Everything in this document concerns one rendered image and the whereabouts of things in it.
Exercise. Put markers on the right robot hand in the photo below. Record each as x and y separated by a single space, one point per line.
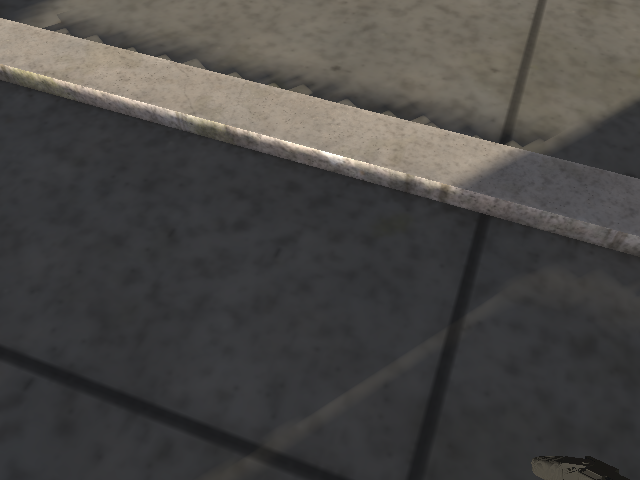
571 468

